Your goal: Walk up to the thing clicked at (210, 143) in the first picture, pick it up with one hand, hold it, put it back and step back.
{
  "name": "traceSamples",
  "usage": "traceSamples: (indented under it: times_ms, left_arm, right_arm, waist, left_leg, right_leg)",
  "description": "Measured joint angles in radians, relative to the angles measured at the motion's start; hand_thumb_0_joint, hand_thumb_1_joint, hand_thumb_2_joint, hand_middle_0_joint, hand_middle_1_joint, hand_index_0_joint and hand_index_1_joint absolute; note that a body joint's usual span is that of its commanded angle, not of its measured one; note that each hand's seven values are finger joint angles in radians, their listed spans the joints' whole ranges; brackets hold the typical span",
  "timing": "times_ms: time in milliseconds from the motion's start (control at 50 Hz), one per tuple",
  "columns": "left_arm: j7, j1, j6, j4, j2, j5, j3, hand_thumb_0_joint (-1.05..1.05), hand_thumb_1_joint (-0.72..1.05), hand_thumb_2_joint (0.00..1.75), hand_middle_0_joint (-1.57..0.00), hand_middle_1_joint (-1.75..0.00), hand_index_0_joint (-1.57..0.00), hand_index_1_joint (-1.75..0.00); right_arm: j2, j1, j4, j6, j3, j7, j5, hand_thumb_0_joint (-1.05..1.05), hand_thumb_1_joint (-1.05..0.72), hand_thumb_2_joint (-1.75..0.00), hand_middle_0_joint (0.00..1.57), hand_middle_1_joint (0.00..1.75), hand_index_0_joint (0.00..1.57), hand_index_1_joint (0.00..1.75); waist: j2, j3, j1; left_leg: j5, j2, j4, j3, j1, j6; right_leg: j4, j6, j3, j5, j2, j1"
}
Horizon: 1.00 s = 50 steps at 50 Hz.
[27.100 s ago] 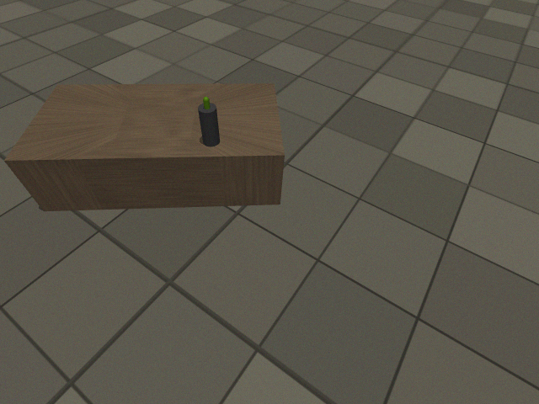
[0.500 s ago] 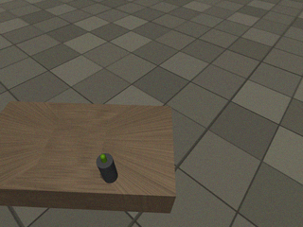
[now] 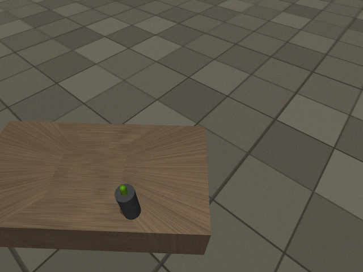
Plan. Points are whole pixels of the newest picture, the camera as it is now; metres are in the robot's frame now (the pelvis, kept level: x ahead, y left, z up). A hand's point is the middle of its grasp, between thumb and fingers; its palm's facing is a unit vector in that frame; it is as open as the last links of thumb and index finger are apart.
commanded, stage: stand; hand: left
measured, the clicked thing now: (127, 200) +0.43 +0.21 -0.34
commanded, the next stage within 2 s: step back in 0.50 s
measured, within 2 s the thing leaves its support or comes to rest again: neither
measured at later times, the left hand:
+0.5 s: hand out of the picture +0.07 +0.25 -0.16, palm faces -0.01 -0.94 -0.35, open 7.3 cm
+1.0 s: hand out of the picture +0.06 +0.33 -0.18, palm faces -0.06 -0.94 -0.35, open 7.3 cm
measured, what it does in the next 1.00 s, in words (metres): walks backwards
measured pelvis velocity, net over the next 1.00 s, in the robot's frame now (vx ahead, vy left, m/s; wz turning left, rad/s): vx -0.08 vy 0.08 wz -0.02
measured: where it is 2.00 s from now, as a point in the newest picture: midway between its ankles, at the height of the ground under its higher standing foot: outside the picture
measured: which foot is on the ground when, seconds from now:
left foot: down 0.00-1.00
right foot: down 0.00-0.82, up 0.84-1.00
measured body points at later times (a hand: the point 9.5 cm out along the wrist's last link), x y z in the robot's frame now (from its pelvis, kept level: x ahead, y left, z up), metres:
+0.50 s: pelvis +0.00 +0.00 +0.00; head +0.01 +0.00 +0.45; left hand +0.07 +0.30 -0.13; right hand +0.07 -0.30 -0.14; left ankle -0.03 +0.14 -0.75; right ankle +0.02 -0.11 -0.75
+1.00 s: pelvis -0.08 +0.08 -0.01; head +0.00 +0.11 +0.43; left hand +0.06 +0.38 -0.16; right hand -0.04 -0.24 -0.12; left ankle -0.08 +0.17 -0.75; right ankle -0.11 -0.07 -0.66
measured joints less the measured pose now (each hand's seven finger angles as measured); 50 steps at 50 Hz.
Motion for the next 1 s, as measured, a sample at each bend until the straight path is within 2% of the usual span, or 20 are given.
traceSamples:
  times_ms: [520, 600, 660, 720, 760, 800, 820, 840, 860, 900, 940, 1000]
  left_arm:
    - [-0.002, 0.003, 0.003, -0.006, 0.004, -0.001, 0.007, 0.01, 0.91, 0.9, -0.21, -0.3, -0.21, -0.3]
    - [0.003, -0.019, 0.011, -0.064, 0.01, -0.012, 0.036, 0.01, 0.91, 0.9, -0.21, -0.3, -0.21, -0.3]
    - [0.009, -0.037, 0.02, -0.113, 0.019, 0.002, 0.049, 0.01, 0.91, 0.9, -0.21, -0.3, -0.21, -0.3]
    - [0.014, -0.05, 0.035, -0.154, 0.037, 0.014, 0.053, 0.01, 0.91, 0.9, -0.21, -0.3, -0.21, -0.3]
    - [0.017, -0.064, 0.046, -0.179, 0.052, 0.019, 0.053, 0.01, 0.91, 0.9, -0.21, -0.3, -0.21, -0.3]
    - [0.018, -0.079, 0.058, -0.207, 0.063, 0.016, 0.051, 0.01, 0.91, 0.9, -0.21, -0.3, -0.21, -0.3]
    - [0.018, -0.092, 0.065, -0.218, 0.073, 0.01, 0.052, 0.01, 0.91, 0.9, -0.21, -0.3, -0.21, -0.3]
    - [0.021, -0.104, 0.072, -0.227, 0.081, 0.004, 0.056, 0.01, 0.91, 0.9, -0.21, -0.3, -0.21, -0.3]
    - [0.025, -0.109, 0.078, -0.234, 0.086, 0.002, 0.06, 0.01, 0.91, 0.9, -0.21, -0.3, -0.21, -0.3]
    - [0.035, -0.108, 0.087, -0.235, 0.084, 0.002, 0.06, 0.01, 0.91, 0.9, -0.21, -0.3, -0.21, -0.3]
    - [0.036, -0.099, 0.092, -0.233, 0.08, -0.003, 0.057, 0.01, 0.91, 0.9, -0.21, -0.3, -0.2, -0.3]
    - [0.031, -0.063, 0.085, -0.253, 0.07, -0.003, 0.056, 0.01, 0.91, 0.9, -0.21, -0.3, -0.2, -0.3]
  right_arm:
    - [0.001, 0.002, -0.004, 0.005, -0.005, 0.005, 0.001, 0.0, -0.9, -0.89, 0.2, 0.3, 0.2, 0.3]
    - [-0.018, -0.032, -0.045, 0.024, -0.023, 0.008, 0.015, 0.0, -0.9, -0.89, 0.2, 0.3, 0.2, 0.3]
    - [-0.037, -0.05, -0.087, 0.043, -0.04, 0.011, 0.017, 0.0, -0.9, -0.89, 0.2, 0.3, 0.2, 0.3]
    - [-0.052, -0.039, -0.127, 0.051, -0.054, 0.018, 0.02, 0.0, -0.9, -0.89, 0.2, 0.3, 0.2, 0.3]
    - [-0.059, -0.022, -0.146, 0.051, -0.061, 0.02, 0.018, 0.0, -0.9, -0.89, 0.2, 0.3, 0.2, 0.3]
    - [-0.069, 0.0, -0.156, 0.047, -0.069, 0.02, 0.007, 0.0, -0.9, -0.89, 0.2, 0.3, 0.2, 0.3]
    - [-0.063, 0.004, -0.153, 0.045, -0.077, 0.016, -0.004, 0.0, -0.9, -0.89, 0.2, 0.3, 0.2, 0.3]
    - [-0.049, 0.004, -0.149, 0.045, -0.079, 0.013, -0.015, 0.0, -0.91, -0.89, 0.2, 0.3, 0.2, 0.3]
    - [-0.036, 0.008, -0.149, 0.046, -0.075, 0.014, -0.023, 0.0, -0.91, -0.89, 0.2, 0.3, 0.2, 0.3]
    - [-0.017, 0.026, -0.155, 0.047, -0.066, 0.016, -0.026, 0.0, -0.91, -0.89, 0.2, 0.3, 0.2, 0.3]
    - [-0.002, 0.042, -0.16, 0.048, -0.059, 0.011, -0.028, 0.0, -0.9, -0.89, 0.2, 0.3, 0.2, 0.3]
    - [0.005, 0.045, -0.176, 0.045, -0.056, -0.003, -0.022, 0.0, -0.9, -0.89, 0.2, 0.3, 0.21, 0.3]
  waist:
    - [-0.004, 0.004, -0.001]
    - [0.003, 0.064, 0.001]
    - [-0.012, 0.108, 0.007]
    - [-0.031, 0.121, -0.001]
    - [-0.039, 0.121, -0.011]
    - [-0.039, 0.119, -0.023]
    - [-0.059, 0.13, -0.023]
    - [-0.083, 0.148, -0.014]
    - [-0.096, 0.158, -0.009]
    - [-0.087, 0.159, -0.031]
    - [-0.08, 0.148, -0.043]
    - [-0.076, 0.143, -0.027]
  left_leg:
    - [-0.004, 0.001, 0.013, 0.001, -0.016, 0.002]
    - [-0.039, -0.002, 0.182, 0.003, -0.119, 0.023]
    - [-0.21, -0.046, 0.435, -0.003, -0.229, 0.048]
    - [-0.269, -0.061, 0.552, -0.006, -0.278, 0.065]
    - [-0.234, -0.047, 0.511, -0.008, -0.264, 0.064]
    - [-0.151, -0.027, 0.372, -0.009, -0.213, 0.05]
    - [-0.182, -0.042, 0.351, -0.001, -0.201, 0.042]
    - [-0.186, -0.054, 0.358, 0.016, -0.199, 0.045]
    - [-0.18, -0.057, 0.362, 0.027, -0.2, 0.051]
    - [-0.155, -0.045, 0.349, 0.01, -0.21, 0.059]
    - [-0.117, -0.039, 0.302, 0.0, -0.214, 0.065]
    - [-0.08, -0.036, 0.253, 0.025, -0.217, 0.073]
  right_leg:
    - [0.004, 0.001, 0.001, 0.001, 0.001, -0.012]
    - [0.061, -0.005, 0.004, -0.006, 0.001, -0.064]
    - [0.1, -0.003, 0.022, -0.003, -0.022, -0.109]
    - [0.147, 0.011, 0.032, -0.006, -0.047, -0.162]
    - [0.194, 0.027, 0.034, -0.018, -0.058, -0.201]
    - [0.264, 0.046, 0.032, -0.042, -0.066, -0.249]
    - [0.308, 0.037, 0.045, -0.058, -0.081, -0.272]
    - [0.361, 0.022, 0.094, -0.14, -0.07, -0.293]
    - [0.434, 0.012, 0.147, -0.239, -0.033, -0.315]
    - [0.598, 0.003, 0.206, -0.364, 0.06, -0.346]
    - [0.739, -0.002, 0.235, -0.365, 0.126, -0.368]
    - [0.845, 0.002, 0.241, -0.317, 0.155, -0.367]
